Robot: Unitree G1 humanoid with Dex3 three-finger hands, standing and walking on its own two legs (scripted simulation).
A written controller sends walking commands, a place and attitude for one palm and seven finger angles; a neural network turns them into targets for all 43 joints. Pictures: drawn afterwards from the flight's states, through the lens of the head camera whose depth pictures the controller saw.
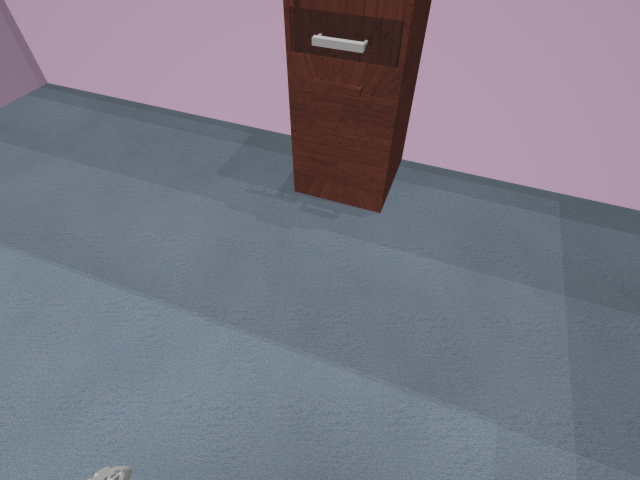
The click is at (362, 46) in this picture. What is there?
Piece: drawer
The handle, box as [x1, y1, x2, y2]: [312, 33, 367, 52]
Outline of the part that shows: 312,36 312,45 357,52 363,52 364,46 367,43 367,40 362,42 322,36 321,33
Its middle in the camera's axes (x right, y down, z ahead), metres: +0.06 -0.66 +1.30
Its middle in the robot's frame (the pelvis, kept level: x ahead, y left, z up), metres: +1.42 +0.01 -0.02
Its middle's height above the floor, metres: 0.75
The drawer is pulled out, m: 0.00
